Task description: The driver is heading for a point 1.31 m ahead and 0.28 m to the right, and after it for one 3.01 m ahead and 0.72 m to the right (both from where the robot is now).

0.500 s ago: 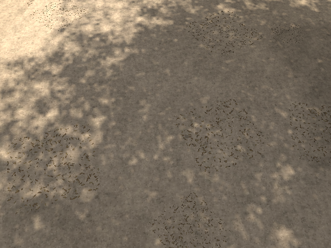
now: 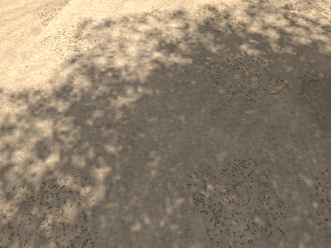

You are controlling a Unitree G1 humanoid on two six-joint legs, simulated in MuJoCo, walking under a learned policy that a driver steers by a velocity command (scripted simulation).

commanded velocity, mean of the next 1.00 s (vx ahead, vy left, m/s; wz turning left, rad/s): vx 0.50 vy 0.00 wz -0.33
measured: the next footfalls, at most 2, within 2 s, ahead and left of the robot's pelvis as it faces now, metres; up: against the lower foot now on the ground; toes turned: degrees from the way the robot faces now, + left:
right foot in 0.12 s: +0.25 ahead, -0.11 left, +0.00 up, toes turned -6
left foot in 0.68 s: +0.58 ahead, -0.01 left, +0.00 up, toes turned -22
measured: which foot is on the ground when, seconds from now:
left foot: down 0.00-0.12, up 0.14-0.66, down 0.68-1.00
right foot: up 0.00-0.10, down 0.12-0.68, up 0.70-1.00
